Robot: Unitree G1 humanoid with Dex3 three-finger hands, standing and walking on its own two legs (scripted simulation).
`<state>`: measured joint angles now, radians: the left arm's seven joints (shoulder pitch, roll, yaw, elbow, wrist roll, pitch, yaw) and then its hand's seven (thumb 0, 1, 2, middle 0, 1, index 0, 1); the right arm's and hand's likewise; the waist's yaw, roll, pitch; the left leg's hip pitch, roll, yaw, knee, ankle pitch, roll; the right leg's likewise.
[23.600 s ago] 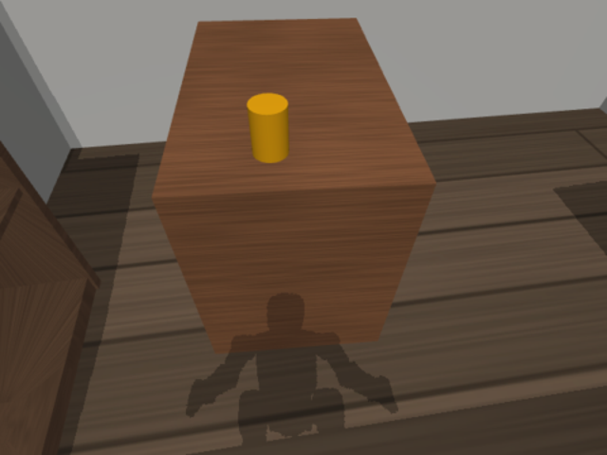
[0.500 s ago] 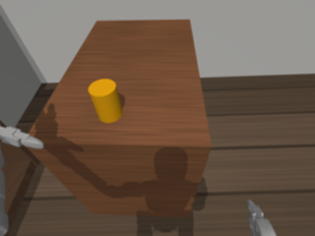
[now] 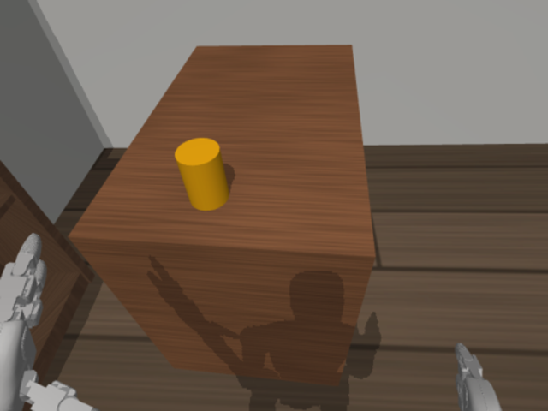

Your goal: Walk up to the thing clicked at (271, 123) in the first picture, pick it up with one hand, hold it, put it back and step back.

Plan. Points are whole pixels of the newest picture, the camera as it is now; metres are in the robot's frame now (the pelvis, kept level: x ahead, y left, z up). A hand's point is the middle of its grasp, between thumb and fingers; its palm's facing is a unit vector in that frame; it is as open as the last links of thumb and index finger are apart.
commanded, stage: sink last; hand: left
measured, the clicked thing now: (203, 175) +0.53 +0.16 +0.05
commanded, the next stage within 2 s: home in 0.16 s
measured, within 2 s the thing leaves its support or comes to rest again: neither
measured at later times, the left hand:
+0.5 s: hand (54, 328) +0.19 +0.24 +0.14, palm faces +0.35 -0.85 -0.40, open 17.4 cm
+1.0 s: hand (163, 396) +0.18 +0.19 -0.08, palm faces +0.10 -0.97 -0.21, open 17.5 cm
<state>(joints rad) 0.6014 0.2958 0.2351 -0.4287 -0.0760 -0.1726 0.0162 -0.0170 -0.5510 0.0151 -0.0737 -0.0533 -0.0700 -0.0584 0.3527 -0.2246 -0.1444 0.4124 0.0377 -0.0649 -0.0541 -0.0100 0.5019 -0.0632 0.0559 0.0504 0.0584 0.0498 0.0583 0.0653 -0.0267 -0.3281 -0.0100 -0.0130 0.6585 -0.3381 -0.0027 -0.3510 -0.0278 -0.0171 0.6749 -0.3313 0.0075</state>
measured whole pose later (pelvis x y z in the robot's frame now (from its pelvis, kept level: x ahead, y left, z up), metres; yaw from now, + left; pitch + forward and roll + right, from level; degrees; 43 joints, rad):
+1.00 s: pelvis +0.01 +0.00 +0.01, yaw +0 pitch +2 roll +0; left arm 0.37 0.18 0.03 0.37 -0.01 -0.16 0.06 -0.02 -0.54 0.05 -0.06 -0.05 -0.05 -0.06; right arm 0.21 -0.19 0.01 0.65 0.00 -0.13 -0.06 0.01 -0.85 -0.88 0.19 0.29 0.20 0.29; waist 0.00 -0.01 0.04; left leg -0.31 0.00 -0.01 0.60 -0.32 0.00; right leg -0.32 -0.02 -0.02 0.58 -0.30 0.01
